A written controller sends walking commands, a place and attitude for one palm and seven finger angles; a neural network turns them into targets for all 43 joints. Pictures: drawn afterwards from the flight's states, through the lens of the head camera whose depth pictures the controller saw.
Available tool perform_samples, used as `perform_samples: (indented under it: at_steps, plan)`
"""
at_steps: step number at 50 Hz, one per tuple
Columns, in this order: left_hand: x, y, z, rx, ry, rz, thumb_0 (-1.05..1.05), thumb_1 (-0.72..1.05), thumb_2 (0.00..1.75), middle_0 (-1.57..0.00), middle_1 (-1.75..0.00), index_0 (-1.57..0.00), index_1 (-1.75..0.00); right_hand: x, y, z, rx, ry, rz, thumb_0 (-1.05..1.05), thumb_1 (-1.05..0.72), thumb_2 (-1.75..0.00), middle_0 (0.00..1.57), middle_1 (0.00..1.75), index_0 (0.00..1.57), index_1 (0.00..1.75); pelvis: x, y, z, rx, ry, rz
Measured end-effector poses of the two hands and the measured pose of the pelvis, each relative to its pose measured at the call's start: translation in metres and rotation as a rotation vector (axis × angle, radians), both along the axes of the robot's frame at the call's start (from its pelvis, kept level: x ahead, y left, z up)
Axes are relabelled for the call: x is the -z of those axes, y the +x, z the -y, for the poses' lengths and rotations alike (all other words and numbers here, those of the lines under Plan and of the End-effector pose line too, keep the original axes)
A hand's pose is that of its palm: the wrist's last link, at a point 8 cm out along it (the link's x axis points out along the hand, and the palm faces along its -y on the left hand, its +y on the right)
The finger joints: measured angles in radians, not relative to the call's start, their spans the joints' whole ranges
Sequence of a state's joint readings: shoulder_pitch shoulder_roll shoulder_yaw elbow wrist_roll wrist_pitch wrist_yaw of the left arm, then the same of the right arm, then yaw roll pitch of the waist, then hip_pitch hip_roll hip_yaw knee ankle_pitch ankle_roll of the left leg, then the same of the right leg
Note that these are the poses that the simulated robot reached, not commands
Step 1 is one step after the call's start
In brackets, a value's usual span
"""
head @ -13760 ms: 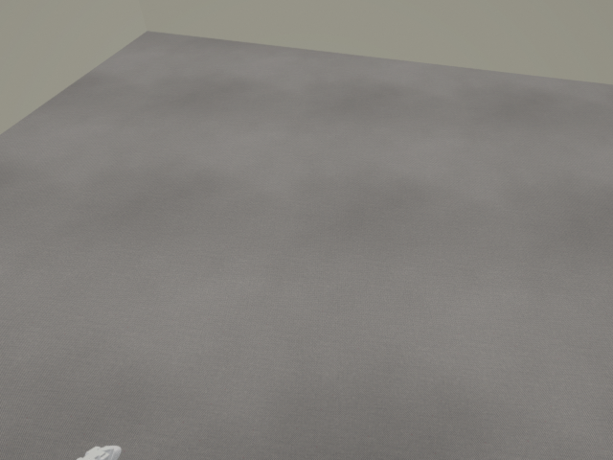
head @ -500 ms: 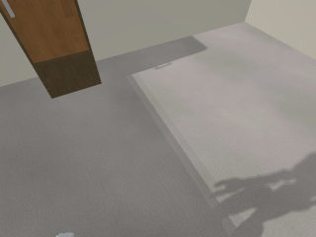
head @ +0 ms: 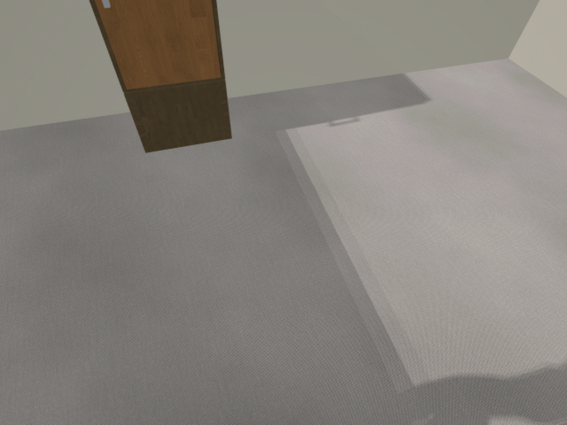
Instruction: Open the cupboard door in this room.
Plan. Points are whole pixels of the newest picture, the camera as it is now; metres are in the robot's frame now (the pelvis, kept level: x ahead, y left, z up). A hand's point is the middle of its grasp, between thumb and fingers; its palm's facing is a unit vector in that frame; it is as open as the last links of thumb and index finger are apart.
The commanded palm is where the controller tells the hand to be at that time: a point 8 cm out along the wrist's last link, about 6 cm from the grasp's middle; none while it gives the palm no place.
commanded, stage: stand and wait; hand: left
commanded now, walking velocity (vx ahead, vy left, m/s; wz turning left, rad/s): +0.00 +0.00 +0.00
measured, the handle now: out of the picture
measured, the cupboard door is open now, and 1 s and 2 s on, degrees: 0 0 0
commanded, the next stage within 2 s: turn or walk to find it in 0.36 s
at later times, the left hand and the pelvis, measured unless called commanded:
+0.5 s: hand out of the picture +0.02 +0.16 -0.17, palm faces +0.04 -0.97 -0.25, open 7.4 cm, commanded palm none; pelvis +0.00 -0.04 +0.00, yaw +2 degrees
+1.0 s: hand out of the picture +0.01 +0.18 -0.17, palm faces +0.20 -0.95 -0.24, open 7.4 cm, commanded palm none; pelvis -0.02 -0.03 +0.00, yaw +12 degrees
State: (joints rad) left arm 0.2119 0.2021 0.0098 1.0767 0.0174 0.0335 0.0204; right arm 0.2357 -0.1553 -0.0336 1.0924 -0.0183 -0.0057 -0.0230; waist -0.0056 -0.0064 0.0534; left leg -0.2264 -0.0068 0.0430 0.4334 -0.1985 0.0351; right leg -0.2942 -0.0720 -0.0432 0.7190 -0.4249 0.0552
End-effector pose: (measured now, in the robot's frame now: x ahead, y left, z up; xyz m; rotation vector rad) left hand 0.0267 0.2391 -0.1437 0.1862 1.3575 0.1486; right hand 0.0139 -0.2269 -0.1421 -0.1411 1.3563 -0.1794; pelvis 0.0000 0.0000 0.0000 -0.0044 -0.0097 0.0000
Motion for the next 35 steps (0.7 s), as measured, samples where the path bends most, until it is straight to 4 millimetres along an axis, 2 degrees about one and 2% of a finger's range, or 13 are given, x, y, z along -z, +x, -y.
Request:
perform_samples:
  at_steps: [5,12,17,23,29,35]
  plan:
    - [0.001,-0.012,0.020,-0.005,0.019,0.009,0.00,0.91,0.90,-0.19,-0.29,-0.20,-0.30,0.013,0.006,0.021,0.008,0.023,0.028,0.00,-0.91,-0.90,0.20,0.30,0.20,0.30,0.006,-0.001,0.018,-0.001,0.025,0.025]
    - [-0.003,-0.024,0.039,-0.016,0.000,-0.008,0.00,0.90,0.90,-0.20,-0.29,-0.20,-0.30,0.007,0.009,0.043,-0.012,0.006,0.035,0.00,-0.91,-0.90,0.20,0.30,0.20,0.30,0.002,0.002,0.033,-0.003,0.016,0.026]
    - [-0.003,-0.023,0.042,-0.020,-0.003,-0.008,0.00,0.90,0.90,-0.20,-0.29,-0.21,-0.30,0.001,0.005,0.058,-0.025,-0.024,0.009,0.00,-0.91,-0.90,0.20,0.30,0.20,0.30,0.000,0.003,0.040,-0.005,0.011,0.027]
    - [-0.005,-0.012,0.035,-0.025,0.024,0.013,0.00,0.90,0.90,-0.20,-0.29,-0.21,-0.30,-0.002,0.008,0.073,-0.041,-0.055,-0.003,0.00,-0.91,-0.90,0.20,0.30,0.20,0.30,0.000,0.003,0.044,-0.018,0.007,0.027]
    - [-0.002,-0.004,0.028,-0.065,0.037,0.060,0.00,0.90,0.90,-0.20,-0.29,-0.20,-0.30,0.004,0.016,0.068,-0.079,-0.051,-0.010,0.00,-0.91,-0.90,0.20,0.30,0.19,0.30,0.006,0.000,0.041,-0.065,-0.007,0.025]
    - [0.014,-0.007,0.013,-0.125,0.011,0.109,0.00,0.90,0.90,-0.20,-0.29,-0.21,-0.30,0.007,0.034,0.044,-0.142,-0.054,-0.001,0.00,-0.91,-0.90,0.20,0.30,0.20,0.30,0.017,-0.005,0.024,-0.146,-0.013,0.036]
